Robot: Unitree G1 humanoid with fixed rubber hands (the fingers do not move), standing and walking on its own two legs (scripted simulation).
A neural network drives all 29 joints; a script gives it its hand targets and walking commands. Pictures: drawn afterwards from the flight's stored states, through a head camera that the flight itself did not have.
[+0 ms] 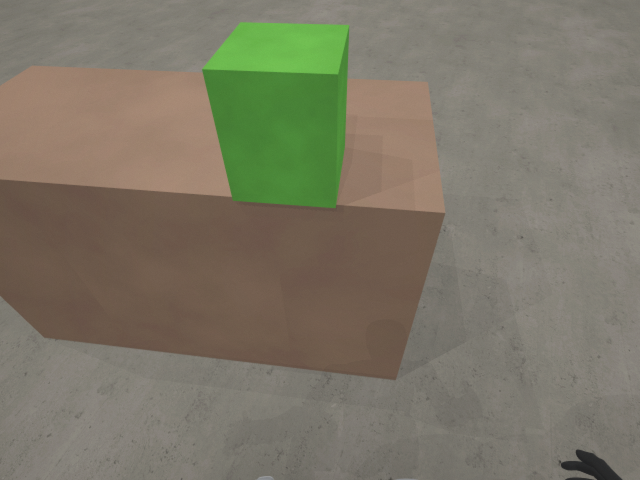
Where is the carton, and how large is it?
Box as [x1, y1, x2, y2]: [202, 22, 348, 207]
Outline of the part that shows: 240,22 202,69 233,200 335,207 344,149 348,25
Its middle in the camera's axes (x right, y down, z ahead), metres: -0.06 -0.24 +0.71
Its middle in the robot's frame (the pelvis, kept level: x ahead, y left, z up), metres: +0.72 +0.06 +0.12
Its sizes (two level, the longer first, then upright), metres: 0.210 0.200 0.250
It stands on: a pedestal, 0.72 m high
